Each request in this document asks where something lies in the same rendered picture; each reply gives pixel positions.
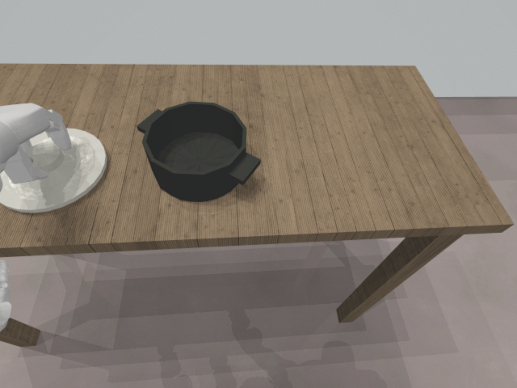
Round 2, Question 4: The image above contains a robot left hand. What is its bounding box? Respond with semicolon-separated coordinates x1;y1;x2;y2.
0;103;72;184

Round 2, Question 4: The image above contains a table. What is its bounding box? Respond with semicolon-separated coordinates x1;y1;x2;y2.
0;63;514;347

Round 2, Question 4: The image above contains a knob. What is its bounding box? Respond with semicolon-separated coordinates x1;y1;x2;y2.
25;142;64;173

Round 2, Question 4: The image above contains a robot left forearm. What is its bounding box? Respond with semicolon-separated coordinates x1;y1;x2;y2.
0;121;19;192

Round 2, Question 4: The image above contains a pot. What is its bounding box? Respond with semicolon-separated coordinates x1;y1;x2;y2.
137;102;261;202

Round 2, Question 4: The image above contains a lid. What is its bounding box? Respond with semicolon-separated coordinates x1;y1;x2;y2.
0;129;107;213

